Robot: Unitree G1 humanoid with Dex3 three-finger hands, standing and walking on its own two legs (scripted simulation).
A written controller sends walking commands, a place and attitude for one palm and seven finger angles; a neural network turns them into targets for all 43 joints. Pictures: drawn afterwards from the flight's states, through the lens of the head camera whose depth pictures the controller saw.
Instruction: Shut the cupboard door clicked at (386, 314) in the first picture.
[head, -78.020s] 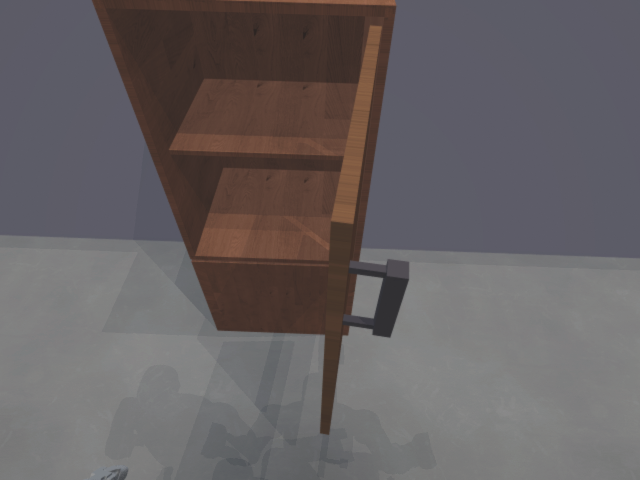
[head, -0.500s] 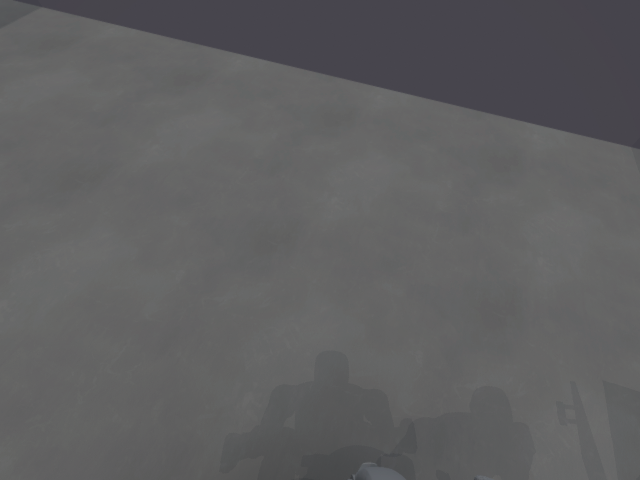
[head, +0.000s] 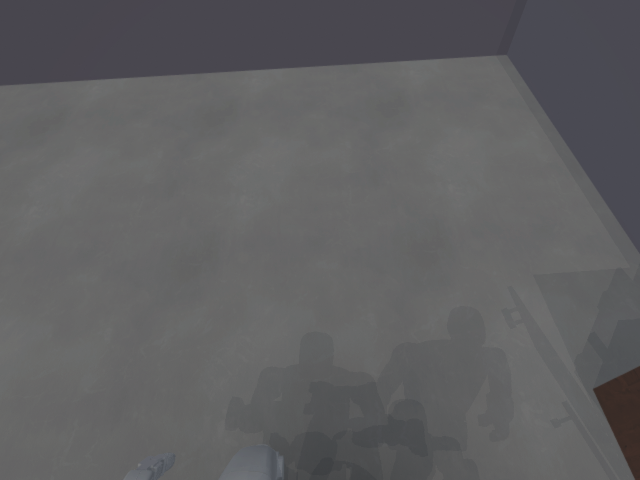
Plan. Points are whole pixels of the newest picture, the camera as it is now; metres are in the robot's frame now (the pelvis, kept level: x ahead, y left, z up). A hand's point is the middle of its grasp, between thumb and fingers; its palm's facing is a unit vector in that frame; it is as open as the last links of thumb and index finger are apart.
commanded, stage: turn to face it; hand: left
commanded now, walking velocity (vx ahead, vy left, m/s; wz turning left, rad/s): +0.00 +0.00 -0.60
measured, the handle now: out of the picture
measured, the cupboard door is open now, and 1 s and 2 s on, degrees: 13 13 13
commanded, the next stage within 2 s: take the last steps up to it in 2.00 s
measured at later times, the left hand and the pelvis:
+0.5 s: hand (182, 436) +0.19 +0.22 -0.16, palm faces -0.28 -0.94 -0.20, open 7.4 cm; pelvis +0.03 +0.05 +0.01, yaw -18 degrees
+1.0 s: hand (226, 423) +0.21 +0.16 -0.17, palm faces -0.51 -0.84 -0.19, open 7.4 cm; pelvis +0.05 +0.04 +0.00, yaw -34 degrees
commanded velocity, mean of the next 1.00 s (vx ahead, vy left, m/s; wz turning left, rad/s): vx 0.00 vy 0.00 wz -0.60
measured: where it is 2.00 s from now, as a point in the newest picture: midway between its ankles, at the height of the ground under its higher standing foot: outside the picture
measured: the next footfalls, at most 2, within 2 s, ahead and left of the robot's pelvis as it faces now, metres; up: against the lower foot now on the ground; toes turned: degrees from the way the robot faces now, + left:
left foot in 0.20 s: +0.08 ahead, +0.15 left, +0.00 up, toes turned -4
right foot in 0.62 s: +0.02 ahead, -0.09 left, +0.00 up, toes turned -29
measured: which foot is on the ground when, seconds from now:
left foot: up 0.00-0.18, down 0.20-0.62, up 0.64-1.00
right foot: down 0.00-0.20, up 0.22-0.60, down 0.62-1.00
